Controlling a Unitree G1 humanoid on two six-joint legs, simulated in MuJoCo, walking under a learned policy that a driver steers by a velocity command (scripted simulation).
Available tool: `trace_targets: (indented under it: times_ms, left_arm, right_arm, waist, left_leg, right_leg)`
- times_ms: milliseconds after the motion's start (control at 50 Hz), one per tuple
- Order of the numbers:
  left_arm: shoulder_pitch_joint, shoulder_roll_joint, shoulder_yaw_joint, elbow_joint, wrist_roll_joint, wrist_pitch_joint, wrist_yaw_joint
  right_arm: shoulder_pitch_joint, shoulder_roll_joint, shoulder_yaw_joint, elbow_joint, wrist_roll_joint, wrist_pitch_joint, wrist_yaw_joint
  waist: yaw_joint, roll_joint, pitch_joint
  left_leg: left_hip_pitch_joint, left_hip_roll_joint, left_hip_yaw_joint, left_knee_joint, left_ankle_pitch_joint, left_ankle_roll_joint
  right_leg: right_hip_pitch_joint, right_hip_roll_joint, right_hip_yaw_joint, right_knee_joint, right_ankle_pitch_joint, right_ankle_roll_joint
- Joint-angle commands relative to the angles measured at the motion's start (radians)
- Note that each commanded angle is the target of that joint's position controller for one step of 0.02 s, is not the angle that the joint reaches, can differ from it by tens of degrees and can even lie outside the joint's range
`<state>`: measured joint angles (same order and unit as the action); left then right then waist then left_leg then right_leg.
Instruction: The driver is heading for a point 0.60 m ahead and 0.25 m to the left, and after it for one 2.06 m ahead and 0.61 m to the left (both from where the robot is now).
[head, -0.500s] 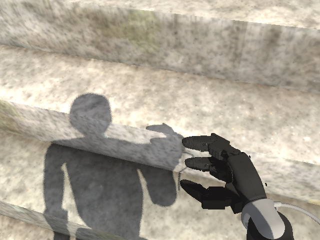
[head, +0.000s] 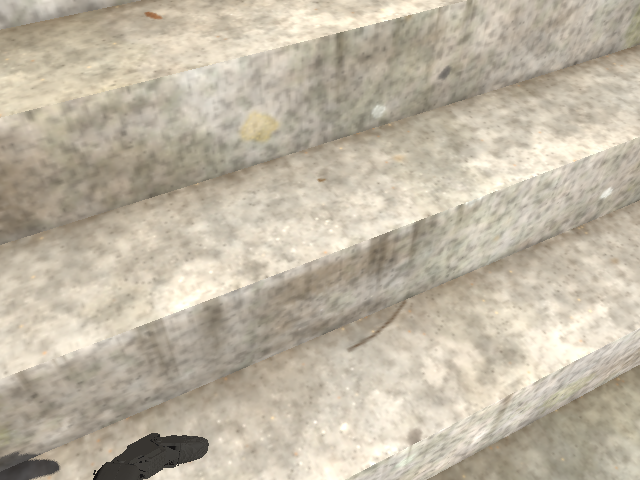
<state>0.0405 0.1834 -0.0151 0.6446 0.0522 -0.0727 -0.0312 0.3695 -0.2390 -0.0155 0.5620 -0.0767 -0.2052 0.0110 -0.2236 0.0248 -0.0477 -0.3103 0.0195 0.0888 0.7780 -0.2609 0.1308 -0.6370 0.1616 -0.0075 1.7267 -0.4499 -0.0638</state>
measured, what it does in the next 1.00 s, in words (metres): climbs, turning left: left foot, then right foot 0.21 m higher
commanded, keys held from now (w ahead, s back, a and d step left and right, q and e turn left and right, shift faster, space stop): w+q+shift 0.74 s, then w+e+shift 0.26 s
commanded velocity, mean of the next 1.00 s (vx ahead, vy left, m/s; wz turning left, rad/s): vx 1.00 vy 0.00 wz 0.53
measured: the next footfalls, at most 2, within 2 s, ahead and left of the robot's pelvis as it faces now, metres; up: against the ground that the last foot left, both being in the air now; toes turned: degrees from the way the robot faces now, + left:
left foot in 0.02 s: -0.08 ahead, +0.10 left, +0.03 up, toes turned +2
right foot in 0.18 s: +0.17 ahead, -0.10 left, +0.24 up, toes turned +0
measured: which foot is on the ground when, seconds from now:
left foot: up 0.00-0.00, down 0.02-0.20, up 0.22-0.50, down 0.52-1.00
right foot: up 0.00-0.16, down 0.18-0.50, up 0.52-0.98, down 1.00-1.00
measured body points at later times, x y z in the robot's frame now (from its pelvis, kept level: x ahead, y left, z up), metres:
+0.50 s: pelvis +0.14 +0.09 +0.13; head +0.06 +0.15 +0.57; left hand +0.30 +0.36 +0.02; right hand +0.31 -0.19 +0.11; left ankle +0.18 +0.17 -0.50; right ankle +0.14 -0.09 -0.54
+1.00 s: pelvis +0.25 +0.26 +0.23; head +0.23 +0.29 +0.68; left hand +0.39 +0.55 +0.21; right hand +0.36 +0.03 +0.10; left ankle +0.19 +0.17 -0.51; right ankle +0.34 +0.24 -0.37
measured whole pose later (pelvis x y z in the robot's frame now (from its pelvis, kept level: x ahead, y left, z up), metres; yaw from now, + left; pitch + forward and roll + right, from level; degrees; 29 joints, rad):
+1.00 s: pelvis +0.25 +0.26 +0.23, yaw +36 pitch +5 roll -8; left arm -0.13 0.08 -0.10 0.61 -0.01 -0.10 -0.04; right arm 0.46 -0.19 0.04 1.04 -0.04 -0.04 -0.10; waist 0.04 0.05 -0.10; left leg -0.12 -0.16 -0.14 0.36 0.27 0.14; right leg -0.85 0.14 -0.22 1.30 -0.57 -0.16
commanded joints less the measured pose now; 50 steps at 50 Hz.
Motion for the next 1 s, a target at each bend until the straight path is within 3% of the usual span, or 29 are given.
trace_targets:
  times_ms: [20,60,80,100,120,140,160,180,200,240,260,280,300,340,400,440,480,500,520,540,560,600,660,800,840,880,940,980,1000]
  left_arm:
    - [-0.679,-0.347,-0.135,-0.448,0.014,-0.098,-0.081]
    - [-0.317,-0.327,-0.151,-0.446,-0.027,-0.094,-0.118]
    - [-0.226,-0.262,-0.146,-0.442,0.002,-0.098,-0.112]
    - [-0.361,-0.237,-0.152,-0.493,0.006,-0.097,-0.084]
    - [-0.48,-0.215,-0.148,-0.523,-0.017,-0.085,-0.048]
    - [-0.5,-0.154,-0.122,-0.516,-0.03,-0.053,0.007]
    - [-0.4,-0.099,-0.096,-0.494,-0.035,-0.032,0.045]
    - [-0.161,0.016,-0.01,-0.391,-0.048,-0.013,0.055]
    - [0.049,0.087,0.041,-0.284,-0.045,-0.009,0.058]
    - [0.219,0.178,0.074,-0.159,-0.04,0.04,0.072]
    - [0.093,0.018,0.023,-0.091,-0.066,0.036,0.068]
    - [-0.139,-0.134,-0.029,-0.074,-0.061,0.026,0.057]
    - [-0.357,-0.283,-0.071,-0.057,-0.029,0.012,0.043]
    - [-0.45,-0.184,-0.051,-0.019,-0.007,0.004,0.03]
    - [-0.582,0.079,-0.006,0.003,-0.001,0.02,0.037]
    - [-0.474,0.111,-0.004,0.016,-0.003,-0.001,0.06]
    - [-0.51,0.132,-0.025,-0.012,-0.005,-0.03,0.055]
    - [-0.587,0.046,-0.055,-0.048,-0.041,-0.047,0.035]
    - [-0.485,-0.065,-0.082,-0.045,-0.058,-0.034,0.027]
    - [-0.268,-0.136,-0.089,-0.115,-0.022,-0.041,0.018]
    - [-0.142,-0.185,-0.101,-0.16,0.014,-0.07,-0.003]
    - [-0.236,-0.155,-0.099,-0.193,0.054,-0.084,-0.03]
    - [-0.268,-0.115,-0.096,-0.176,0.034,-0.052,-0.015]
    - [-0.489,-0.28,-0.147,-0.233,-0.03,-0.076,-0.025]
    - [-0.643,-0.293,-0.163,-0.279,-0.052,-0.08,-0.009]
    - [-0.631,-0.298,-0.165,-0.312,-0.047,-0.069,0.013]
    - [-0.224,0.004,-0.029,-0.185,-0.06,-0.051,0.013]
    - [0.149,0.194,0.038,0.032,-0.079,-0.018,-0.015]
    - [0.376,0.23,0.045,0.14,-0.056,-0.007,-0.027]
  right_arm:
    - [0.606,0.363,0.129,0.541,-0.025,0.036,0.095]
    - [0.211,0.212,0.097,0.48,0.025,0.052,0.084]
    - [0.098,0.061,0.052,0.438,0.097,0.069,0.04]
    - [0.114,-0.016,0.027,0.439,0.119,0.078,0.012]
    - [0.076,-0.027,0.032,0.429,0.105,0.084,-0.015]
    - [0.2,-0.087,0.032,0.466,0.122,0.061,-0.046]
    - [0.237,-0.189,-0.013,0.479,0.132,0.054,-0.054]
    - [0.132,-0.225,-0.039,0.452,0.068,0.05,-0.035]
    - [0.056,-0.167,-0.047,0.385,0.052,0.05,-0.018]
    - [-0.079,0.014,-0.034,0.266,0.04,0.053,0.034]
    - [-0.26,0.084,-0.015,0.153,0.037,0.066,0.044]
    - [-0.209,0.216,0.027,0.053,0.079,0.116,0.027]
    - [-0.077,0.2,0.029,0.021,0.089,0.174,0.02]
    - [0.247,0.089,0.013,0.07,0.1,0.233,0.01]
    - [0.453,-0.014,-0.025,0.201,0.054,0.283,-0.054]
    - [0.348,-0.128,-0.068,0.214,0.037,0.292,-0.073]
    - [0.531,-0.092,-0.077,0.286,0.013,0.284,-0.036]
    - [0.618,-0.009,-0.055,0.366,0.01,0.255,-0.004]
    - [0.475,0.089,-0.019,0.409,0.012,0.231,0.027]
    - [0.242,0.091,0.019,0.348,0.008,0.175,0.05]
    - [0.104,0.04,0.021,0.286,0.035,0.148,0.061]
    - [0.088,-0.04,-0.009,0.268,0.069,0.142,0.038]
    - [0.023,-0.049,-0.001,0.243,0.023,0.11,-0.023]
    - [0.329,0.109,0.053,0.391,0.034,0.186,-0.06]
    - [0.355,0.15,0.073,0.442,0.034,0.193,-0.054]
    - [0.287,0.141,0.09,0.48,0.05,0.185,-0.067]
    - [0.249,-0.107,0.023,0.502,0.034,0.141,-0.109]
    - [-0.036,-0.189,0.004,0.352,0.02,0.134,-0.133]
    - [-0.229,-0.276,-0.018,0.245,0.03,0.127,-0.135]
  waist:
    - [0.087,-0.038,0.221]
    - [0.42,0.02,0.168]
    - [0.456,0.06,0.111]
    - [0.413,0.068,0.109]
    - [0.399,-0.044,0.083]
    - [0.377,-0.069,-0.144]
    - [0.398,0.09,-0.156]
    - [0.517,0.173,-0.216]
    - [0.545,0.04,-0.339]
    - [0.497,-0.473,-0.365]
    - [0.409,-0.352,-0.072]
    - [0.209,-0.345,0.077]
    - [0.015,-0.256,0.108]
    - [-0.206,-0.131,0.0]
    - [-0.335,-0.063,-0.014]
    - [-0.221,0.024,-0.064]
    - [-0.255,0.012,-0.156]
    - [-0.286,0.123,-0.13]
    - [-0.146,0.32,0.065]
    - [0.16,0.445,0.165]
    - [0.286,0.394,0.105]
    - [0.249,0.008,0.028]
    - [0.239,-0.103,0.054]
    - [0.14,-0.084,0.109]
    - [0.086,0.015,0.182]
    - [0.155,0.069,0.048]
    - [0.351,0.303,-0.33]
    - [0.5,0.114,-0.34]
    - [0.61,-0.165,-0.413]
  left_leg:
    - [0.427,0.159,-0.129,-0.501,0.848,0.002]
    - [0.203,0.135,-0.167,-0.411,1.09,-0.1]
    - [-0.031,0.1,-0.204,-0.514,1.035,-0.07]
    - [-0.254,0.137,-0.276,-0.702,0.868,-0.006]
    - [-0.425,0.142,-0.242,-0.78,0.994,-0.016]
    - [-0.382,0.147,-0.256,-0.763,1.6,0.024]
    - [-0.144,0.199,-0.334,-0.609,1.894,0.056]
    - [0.02,0.239,-0.372,-0.338,2.282,0.11]
    - [-0.152,0.148,-0.355,-0.051,2.15,0.141]
    - [-0.519,-0.122,-0.335,0.857,0.255,0.081]
    - [-0.716,-0.115,-0.332,1.277,0.024,0.06]
    - [-0.922,-0.103,-0.324,1.525,-0.167,0.0]
    - [-0.873,-0.022,-0.303,1.535,-0.285,-0.025]
    - [-0.583,0.048,-0.208,1.432,-0.082,-0.079]
    - [-0.057,-0.06,-0.031,1.121,0.281,-0.113]
    - [0.11,-0.075,0.036,0.669,0.269,-0.046]
    - [0.241,-0.002,-0.003,0.225,0.243,0.048]
    - [0.283,0.031,0.007,-0.196,0.473,0.112]
    - [0.168,-0.018,-0.018,-0.31,0.491,0.126]
    - [0.021,-0.145,-0.338,-0.115,0.792,0.073]
    - [-0.085,-0.111,-0.606,-0.237,0.709,0.062]
    - [-0.127,-0.05,-0.831,-0.4,0.068,-0.042]
    - [-0.057,0.028,-1.054,-0.482,-0.449,-0.09]
    - [0.184,0.052,-0.691,-0.487,-0.016,-0.111]
    - [-0.015,0.022,-0.601,-0.606,0.031,-0.093]
    - [-0.274,-0.013,-0.397,-0.729,0.674,-0.095]
    - [0.231,0.166,-0.308,-0.438,2.398,-0.078]
    - [0.395,0.193,-0.292,-0.058,2.755,-0.114]
    - [0.27,0.146,-0.282,0.334,2.425,-0.087]
  right_leg:
    - [-0.695,0.084,-0.073,0.644,-0.392,-0.094]
    - [-0.6,-0.085,-0.062,0.382,-0.269,-0.099]
    - [-0.383,-0.149,-0.119,0.254,-0.092,-0.069]
    - [-0.19,-0.18,-0.153,0.106,-0.061,-0.029]
    - [0.102,-0.177,-0.192,-0.102,0.056,-0.011]
    - [0.464,-0.112,-0.266,-0.174,0.015,0.012]
    - [0.467,-0.107,-0.132,-0.39,-0.267,0.007]
    - [0.515,-0.113,-0.017,-0.495,-0.246,-0.027]
    - [0.705,-0.237,0.272,-0.574,-0.05,-0.127]
    - [0.705,-0.555,0.988,-1.306,-0.219,-0.299]
    - [0.386,-0.536,0.887,-1.318,-0.217,-0.272]
    - [0.215,-0.555,0.614,-1.172,-0.219,-0.217]
    - [0.046,-0.553,0.347,-1.087,0.038,-0.079]
    - [-0.124,-0.516,0.053,-1.142,0.089,0.039]
    - [-0.4,-0.394,-0.286,-1.205,0.099,0.087]
    - [-0.228,-0.343,-0.348,-1.095,0.378,0.066]
    - [0.002,-0.443,-0.261,-0.766,0.743,-0.001]
    - [0.059,-0.4,-0.284,-0.422,0.614,0.0]
    - [-0.077,-0.272,-0.277,0.025,0.022,-0.003]
    - [-0.275,-0.163,-0.107,0.42,-0.048,0.024]
    - [-0.308,-0.135,-0.009,0.581,-0.033,0.044]
    - [-0.412,-0.13,0.036,0.567,0.174,-0.008]
    - [-0.575,-0.101,0.097,0.502,0.373,-0.015]
    - [-1.019,-0.106,-0.069,0.56,0.376,-0.044]
    - [-0.931,-0.096,-0.181,0.364,0.377,-0.032]
    - [-0.338,-0.056,-0.342,0.003,0.319,-0.057]
    - [0.072,0.019,-0.267,-0.273,-0.165,-0.073]
    - [0.191,0.044,-0.106,-0.586,-0.306,-0.125]
    - [0.426,-0.008,0.071,-0.816,-0.065,-0.194]
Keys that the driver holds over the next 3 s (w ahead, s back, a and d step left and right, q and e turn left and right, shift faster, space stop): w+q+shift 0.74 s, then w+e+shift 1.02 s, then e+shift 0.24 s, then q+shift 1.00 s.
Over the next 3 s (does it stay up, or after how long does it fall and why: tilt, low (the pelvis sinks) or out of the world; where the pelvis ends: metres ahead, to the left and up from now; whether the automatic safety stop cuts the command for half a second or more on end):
stays up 0.62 0.40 0.60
